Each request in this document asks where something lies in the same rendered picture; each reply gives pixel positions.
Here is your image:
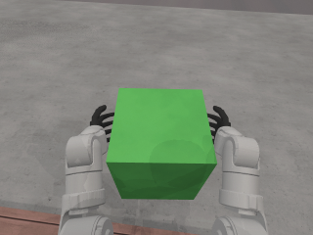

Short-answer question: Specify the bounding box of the right robot forearm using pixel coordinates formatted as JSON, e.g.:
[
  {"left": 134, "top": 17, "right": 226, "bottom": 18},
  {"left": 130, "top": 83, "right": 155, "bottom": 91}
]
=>
[{"left": 214, "top": 126, "right": 269, "bottom": 235}]

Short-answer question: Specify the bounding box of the left robot forearm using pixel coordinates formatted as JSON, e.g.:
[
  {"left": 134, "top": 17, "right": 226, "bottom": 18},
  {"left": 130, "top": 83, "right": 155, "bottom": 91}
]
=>
[{"left": 58, "top": 125, "right": 109, "bottom": 235}]

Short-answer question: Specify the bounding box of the left robot hand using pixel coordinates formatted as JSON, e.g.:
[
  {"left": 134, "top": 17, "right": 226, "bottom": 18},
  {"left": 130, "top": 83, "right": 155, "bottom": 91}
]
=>
[{"left": 90, "top": 105, "right": 114, "bottom": 143}]

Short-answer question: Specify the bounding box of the robot right upper arm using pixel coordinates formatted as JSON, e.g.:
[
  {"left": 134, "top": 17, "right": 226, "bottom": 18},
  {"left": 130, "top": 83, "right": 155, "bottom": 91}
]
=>
[{"left": 211, "top": 215, "right": 268, "bottom": 235}]

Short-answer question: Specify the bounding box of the carton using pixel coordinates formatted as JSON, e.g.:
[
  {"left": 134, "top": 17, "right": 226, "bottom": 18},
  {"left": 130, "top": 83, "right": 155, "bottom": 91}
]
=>
[{"left": 106, "top": 88, "right": 217, "bottom": 200}]

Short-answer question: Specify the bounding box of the robot left upper arm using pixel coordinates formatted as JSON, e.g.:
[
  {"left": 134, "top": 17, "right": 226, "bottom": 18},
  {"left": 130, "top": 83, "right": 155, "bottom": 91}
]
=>
[{"left": 60, "top": 215, "right": 113, "bottom": 235}]

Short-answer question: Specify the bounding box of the right robot hand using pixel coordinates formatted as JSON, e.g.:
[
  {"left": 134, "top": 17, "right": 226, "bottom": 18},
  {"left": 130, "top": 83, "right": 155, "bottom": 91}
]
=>
[{"left": 207, "top": 106, "right": 231, "bottom": 145}]

